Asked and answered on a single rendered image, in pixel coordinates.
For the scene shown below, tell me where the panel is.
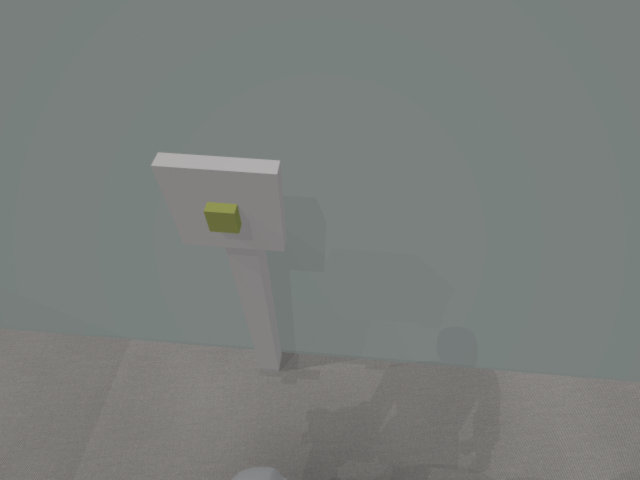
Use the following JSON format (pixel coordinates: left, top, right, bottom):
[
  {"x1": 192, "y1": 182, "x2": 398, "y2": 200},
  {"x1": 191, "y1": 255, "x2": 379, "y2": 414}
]
[{"x1": 151, "y1": 152, "x2": 287, "y2": 372}]

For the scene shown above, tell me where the button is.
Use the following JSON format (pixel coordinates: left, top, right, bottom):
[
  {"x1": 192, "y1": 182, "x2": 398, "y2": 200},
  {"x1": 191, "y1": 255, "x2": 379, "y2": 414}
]
[{"x1": 204, "y1": 202, "x2": 242, "y2": 234}]

